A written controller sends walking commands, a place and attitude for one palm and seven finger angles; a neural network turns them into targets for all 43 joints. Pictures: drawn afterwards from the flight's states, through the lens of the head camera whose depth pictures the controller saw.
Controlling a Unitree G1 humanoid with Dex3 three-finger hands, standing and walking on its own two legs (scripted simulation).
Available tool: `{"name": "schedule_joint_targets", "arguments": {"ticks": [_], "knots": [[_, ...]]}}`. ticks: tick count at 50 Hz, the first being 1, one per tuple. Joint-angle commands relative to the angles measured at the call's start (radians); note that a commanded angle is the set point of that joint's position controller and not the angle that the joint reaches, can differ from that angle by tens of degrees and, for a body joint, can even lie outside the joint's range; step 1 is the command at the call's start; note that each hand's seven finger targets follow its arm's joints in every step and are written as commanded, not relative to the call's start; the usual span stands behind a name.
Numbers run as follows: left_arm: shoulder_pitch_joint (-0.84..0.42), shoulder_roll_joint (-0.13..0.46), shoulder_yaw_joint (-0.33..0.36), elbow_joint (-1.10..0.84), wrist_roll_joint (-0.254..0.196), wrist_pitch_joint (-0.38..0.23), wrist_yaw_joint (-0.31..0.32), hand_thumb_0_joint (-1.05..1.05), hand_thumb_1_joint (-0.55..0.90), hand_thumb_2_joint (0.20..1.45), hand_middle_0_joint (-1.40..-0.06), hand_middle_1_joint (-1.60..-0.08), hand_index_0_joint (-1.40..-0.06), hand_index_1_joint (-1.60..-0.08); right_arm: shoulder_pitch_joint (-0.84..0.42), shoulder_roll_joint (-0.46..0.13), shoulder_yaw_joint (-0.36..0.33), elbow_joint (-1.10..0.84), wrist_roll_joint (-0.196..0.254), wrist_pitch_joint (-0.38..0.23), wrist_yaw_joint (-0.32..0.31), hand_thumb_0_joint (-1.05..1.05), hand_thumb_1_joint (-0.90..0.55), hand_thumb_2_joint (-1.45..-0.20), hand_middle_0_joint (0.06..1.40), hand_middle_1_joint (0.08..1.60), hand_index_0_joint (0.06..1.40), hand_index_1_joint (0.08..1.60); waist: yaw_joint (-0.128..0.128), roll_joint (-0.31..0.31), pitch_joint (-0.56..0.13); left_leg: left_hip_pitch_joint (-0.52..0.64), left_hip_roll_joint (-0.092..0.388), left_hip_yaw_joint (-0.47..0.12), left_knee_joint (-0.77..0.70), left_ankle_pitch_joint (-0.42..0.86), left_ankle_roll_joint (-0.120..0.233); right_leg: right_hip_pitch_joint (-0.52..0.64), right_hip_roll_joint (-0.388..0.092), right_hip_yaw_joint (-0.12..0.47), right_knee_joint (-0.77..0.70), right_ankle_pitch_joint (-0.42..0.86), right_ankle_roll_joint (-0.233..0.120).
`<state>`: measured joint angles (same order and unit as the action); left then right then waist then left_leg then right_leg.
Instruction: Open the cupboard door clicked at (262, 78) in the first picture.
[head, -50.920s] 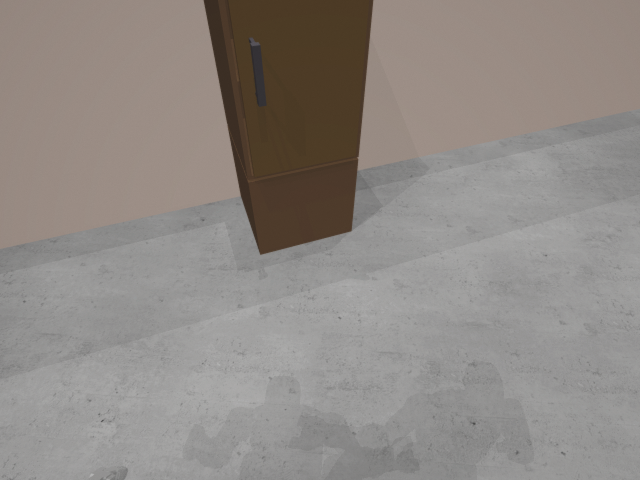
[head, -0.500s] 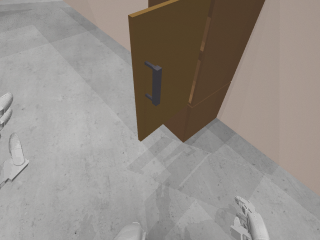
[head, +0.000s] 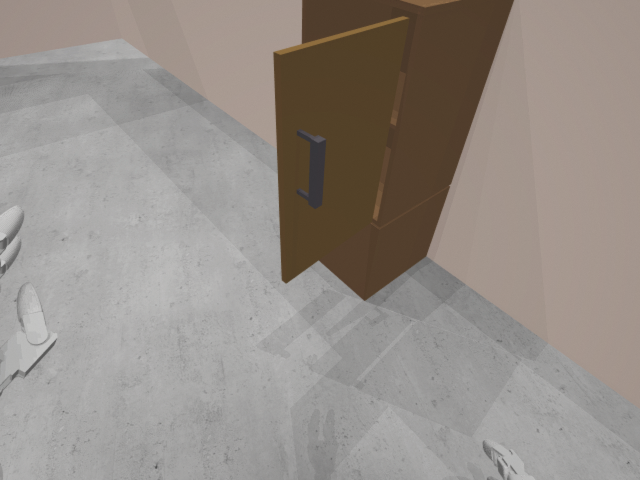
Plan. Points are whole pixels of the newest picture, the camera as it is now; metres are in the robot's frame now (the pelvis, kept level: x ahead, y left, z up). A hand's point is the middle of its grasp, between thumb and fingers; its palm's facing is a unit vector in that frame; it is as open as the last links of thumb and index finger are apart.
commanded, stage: stop stepping back and stand still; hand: left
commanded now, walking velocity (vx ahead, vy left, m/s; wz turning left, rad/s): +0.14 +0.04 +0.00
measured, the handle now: (309, 169) +0.70 +0.07 +0.02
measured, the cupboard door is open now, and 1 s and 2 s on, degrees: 95 95 95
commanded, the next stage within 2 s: let the arm hang, fingers relaxed in 0.40 s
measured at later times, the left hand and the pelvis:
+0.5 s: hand (59, 355) +0.17 +0.25 +0.17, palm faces +0.43 -0.75 -0.50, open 7.4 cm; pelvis -0.01 -0.01 +0.00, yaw +1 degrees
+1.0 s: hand out of the picture -0.09 +0.20 -0.16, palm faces +0.08 -0.97 -0.23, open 7.2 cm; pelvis -0.03 +0.01 +0.01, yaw +3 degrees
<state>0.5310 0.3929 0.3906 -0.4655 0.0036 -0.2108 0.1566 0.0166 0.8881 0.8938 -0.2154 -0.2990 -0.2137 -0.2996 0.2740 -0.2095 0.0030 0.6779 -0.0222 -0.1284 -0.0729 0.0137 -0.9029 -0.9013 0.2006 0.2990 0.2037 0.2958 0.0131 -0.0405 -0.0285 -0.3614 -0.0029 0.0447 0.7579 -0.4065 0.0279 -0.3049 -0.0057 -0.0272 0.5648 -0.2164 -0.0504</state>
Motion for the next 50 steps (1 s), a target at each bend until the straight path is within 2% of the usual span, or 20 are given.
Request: {"name": "schedule_joint_targets", "arguments": {"ticks": [1, 2, 3, 4, 6, 9, 10, 11, 12, 15, 17, 21, 24, 25, 27, 30, 31, 38, 43, 50], "knots": [[-0.160, 0.165, 0.095, -0.155, -0.009, -0.058, 0.019, 0.000, 0.900, 0.900, -0.200, -0.300, -0.200, -0.300, -0.107, -0.128, -0.038, -0.155, 0.002, -0.056, -0.033, 0.000, -0.900, -0.900, 0.200, 0.300, 0.200, 0.300, -0.050, 0.141, 0.076, 0.179, 0.078, -0.124, -0.338, -0.172, 0.044, -0.284, -0.099, 0.157, -0.071, -0.504, -0.029], [-0.180, 0.167, 0.105, -0.205, -0.012, -0.071, 0.023, 0.000, 0.900, 0.900, -0.200, -0.300, -0.200, -0.300, -0.113, -0.144, -0.039, -0.169, 0.004, -0.065, -0.033, 0.000, -0.900, -0.900, 0.200, 0.300, 0.200, 0.300, -0.043, 0.333, 0.085, 0.154, 0.224, -0.357, -0.510, -0.324, 0.102, -0.287, 0.011, 0.054, 0.147, -0.371, 0.023], [-0.195, 0.196, 0.135, -0.226, 0.000, -0.075, 0.028, 0.000, 0.900, 0.900, -0.200, -0.300, -0.200, -0.300, -0.121, -0.124, -0.040, -0.172, 0.008, -0.073, -0.030, 0.000, -0.900, -0.900, 0.200, 0.300, 0.200, 0.300, -0.029, 0.369, 0.042, 0.017, 0.318, -0.449, -0.602, -0.421, 0.155, -0.164, 0.046, -0.041, 0.382, -0.304, 0.051], [-0.211, 0.248, 0.175, -0.223, 0.007, -0.079, 0.026, 0.000, 0.900, 0.900, -0.200, -0.300, -0.200, -0.300, -0.108, -0.105, -0.040, -0.158, 0.006, -0.079, -0.025, 0.000, -0.900, -0.900, 0.200, 0.300, 0.200, 0.300, -0.037, 0.332, 0.046, -0.058, 0.320, -0.479, -0.643, -0.446, 0.166, -0.143, 0.029, -0.002, 0.505, -0.287, 0.050], [-0.114, 0.187, 0.132, -0.135, 0.004, -0.067, 0.016, 0.000, 0.900, 0.900, -0.200, -0.300, -0.200, -0.300, -0.129, -0.106, -0.040, -0.156, 0.014, -0.089, -0.010, 0.000, -0.900, -0.900, 0.200, 0.300, 0.200, 0.300, -0.017, 0.216, 0.083, -0.113, 0.281, -0.342, -0.599, -0.301, 0.149, -0.057, -0.009, -0.006, 0.363, -0.268, 0.048], [-0.073, 0.174, 0.110, -0.157, -0.002, -0.052, 0.011, 0.000, 0.900, 0.900, -0.200, -0.300, -0.200, -0.300, -0.135, -0.119, -0.039, -0.176, 0.011, -0.077, -0.012, 0.000, -0.900, -0.900, 0.200, 0.300, 0.200, 0.300, -0.007, 0.231, 0.061, -0.202, 0.180, -0.141, -0.461, -0.255, 0.070, 0.200, 0.014, -0.068, 0.009, -0.234, 0.033], [-0.065, 0.181, 0.107, -0.146, 0.001, -0.048, 0.007, 0.000, 0.900, 0.900, -0.200, -0.300, -0.200, -0.300, -0.139, -0.112, -0.040, -0.180, 0.008, -0.067, -0.012, 0.000, -0.900, -0.900, 0.200, 0.300, 0.200, 0.300, -0.007, 0.079, 0.081, -0.229, 0.099, -0.066, -0.262, -0.166, 0.028, 0.196, -0.040, 0.078, -0.168, -0.257, -0.007], [-0.055, 0.212, 0.128, -0.136, -0.007, -0.036, 0.004, 0.000, 0.900, 0.900, -0.200, -0.300, -0.200, -0.300, -0.141, -0.104, -0.047, -0.189, 0.011, -0.056, -0.008, 0.000, -0.900, -0.900, 0.200, 0.300, 0.200, 0.300, -0.007, -0.155, 0.065, -0.257, 0.009, 0.001, 0.058, -0.070, -0.009, 0.116, -0.248, 0.439, -0.357, -0.409, -0.101], [-0.118, 0.249, 0.157, -0.173, -0.021, -0.039, 0.009, 0.000, 0.900, 0.900, -0.200, -0.300, -0.200, -0.300, -0.143, -0.116, -0.047, -0.186, 0.009, -0.064, -0.007, 0.000, -0.900, -0.900, 0.200, 0.300, 0.200, 0.300, -0.008, -0.187, 0.047, -0.258, 0.009, -0.035, 0.254, -0.012, -0.021, 0.069, -0.368, 0.568, -0.424, -0.312, -0.139], [-0.083, 0.196, 0.142, -0.132, -0.025, -0.053, 0.000, 0.000, 0.900, 0.900, -0.200, -0.300, -0.200, -0.300, -0.105, -0.100, -0.042, -0.147, 0.017, -0.071, -0.002, 0.000, -0.900, -0.900, 0.200, 0.300, 0.200, 0.300, -0.033, -0.017, 0.012, -0.156, 0.048, -0.050, 0.248, 0.092, -0.037, 0.037, -0.294, 0.342, -0.343, -0.074, -0.103], [-0.046, 0.197, 0.151, -0.125, -0.021, -0.067, 0.004, 0.000, 0.900, 0.900, -0.200, -0.300, -0.200, -0.300, -0.116, -0.088, -0.030, -0.153, 0.016, -0.072, -0.010, 0.000, -0.900, -0.900, 0.200, 0.300, 0.200, 0.300, -0.023, -0.046, -0.013, -0.068, 0.045, -0.007, 0.053, 0.098, -0.027, 0.072, -0.254, 0.204, -0.286, 0.121, -0.081], [-0.038, 0.188, 0.143, -0.153, -0.022, -0.071, 0.017, 0.000, 0.900, 0.900, -0.200, -0.300, -0.200, -0.300, -0.117, -0.098, -0.032, -0.166, 0.012, -0.078, -0.016, 0.000, -0.900, -0.900, 0.200, 0.300, 0.200, 0.300, -0.011, -0.017, -0.037, 0.127, 0.018, 0.023, -0.303, 0.165, -0.001, 0.084, -0.210, 0.180, -0.272, 0.008, -0.023], [-0.049, 0.189, 0.130, -0.180, -0.024, -0.074, 0.018, 0.000, 0.900, 0.900, -0.200, -0.300, -0.200, -0.300, -0.123, -0.129, -0.053, -0.186, 0.019, -0.076, -0.019, 0.000, -0.900, -0.900, 0.200, 0.300, 0.200, 0.300, -0.003, 0.075, -0.033, 0.187, 0.121, -0.090, -0.378, 0.266, 0.027, 0.079, -0.114, 0.131, -0.188, 0.016, 0.039], [-0.081, 0.036, -0.286, 0.576, 0.058, 0.090, -0.139, 0.000, 0.900, 0.900, -0.200, -0.300, -0.200, -0.300, -0.127, -0.357, -0.111, 0.017, 0.006, -0.074, 0.075, 0.000, -0.900, -0.900, 0.200, 0.300, 0.200, 0.300, -0.062, 0.097, 0.037, 0.042, 0.168, -0.163, -0.201, 0.526, 0.049, -0.013, -0.142, 0.031, 0.024, 0.280, 0.026], [-0.102, -0.036, -0.263, 0.642, 0.033, 0.196, -0.158, 0.000, 0.900, 0.900, -0.200, -0.300, -0.200, -0.300, -0.078, -0.206, -0.067, 0.010, 0.013, 0.032, 0.079, 0.000, -0.900, -0.900, 0.200, 0.300, 0.200, 0.300, -0.015, 0.066, -0.066, -0.014, 0.153, -0.168, -0.254, 0.392, 0.047, 0.045, -0.100, 0.038, 0.006, 0.042, 0.017], [-0.229, 0.018, -0.284, 0.793, 0.036, 0.196, -0.161, 0.000, 0.900, 0.900, -0.200, -0.300, -0.200, -0.300, -0.076, -0.204, -0.050, 0.020, 0.000, 0.077, 0.077, 0.000, -0.900, -0.900, 0.200, 0.300, 0.200, 0.300, -0.019, -0.182, -0.052, -0.007, 0.093, -0.135, -0.224, 0.254, 0.028, 0.049, -0.145, 0.078, -0.119, -0.021, -0.009], [-0.269, 0.036, -0.290, 0.862, 0.035, 0.196, -0.160, 0.000, 0.900, 0.900, -0.200, -0.300, -0.200, -0.300, -0.076, -0.213, -0.053, 0.043, -0.003, 0.090, 0.077, 0.000, -0.900, -0.900, 0.200, 0.300, 0.200, 0.300, -0.029, -0.187, -0.040, 0.035, 0.063, -0.111, -0.201, 0.241, 0.016, 0.020, -0.177, 0.103, -0.156, -0.021, -0.032], [-0.316, -0.003, -0.355, 1.287, 0.014, 0.214, -0.146, 0.000, 0.900, 0.900, -0.200, -0.300, -0.200, -0.300, -0.111, -0.156, -0.014, 0.200, -0.011, 0.134, 0.075, 0.000, -0.900, -0.900, 0.200, 0.300, 0.200, 0.300, -0.006, 0.188, 0.068, 0.000, 0.105, -0.170, -0.445, 0.103, 0.013, 0.090, -0.096, 0.068, -0.186, -0.125, 0.001], [-0.258, -0.041, -0.351, 1.452, 0.010, 0.202, -0.141, 0.000, 0.900, 0.900, -0.200, -0.300, -0.200, -0.300, -0.041, -0.108, -0.020, 0.299, -0.005, 0.138, 0.060, 0.000, -0.900, -0.900, 0.200, 0.300, 0.200, 0.300, -0.010, 0.185, 0.031, 0.060, 0.086, -0.130, -0.450, 0.055, 0.001, 0.116, -0.109, 0.067, -0.252, -0.119, -0.012], [-0.245, -0.049, -0.350, 1.552, 0.008, 0.198, -0.135, 0.000, 0.900, 0.900, -0.200, -0.300, -0.200, -0.300, 0.038, -0.100, -0.037, 0.382, 0.001, 0.139, 0.050, 0.000, -0.900, -0.900, 0.200, 0.300, 0.200, 0.300, -0.021, 0.045, 0.075, 0.108, 0.096, -0.125, -0.443, 0.094, 0.012, 0.063, -0.112, 0.049, -0.283, -0.153, -0.018]]}}
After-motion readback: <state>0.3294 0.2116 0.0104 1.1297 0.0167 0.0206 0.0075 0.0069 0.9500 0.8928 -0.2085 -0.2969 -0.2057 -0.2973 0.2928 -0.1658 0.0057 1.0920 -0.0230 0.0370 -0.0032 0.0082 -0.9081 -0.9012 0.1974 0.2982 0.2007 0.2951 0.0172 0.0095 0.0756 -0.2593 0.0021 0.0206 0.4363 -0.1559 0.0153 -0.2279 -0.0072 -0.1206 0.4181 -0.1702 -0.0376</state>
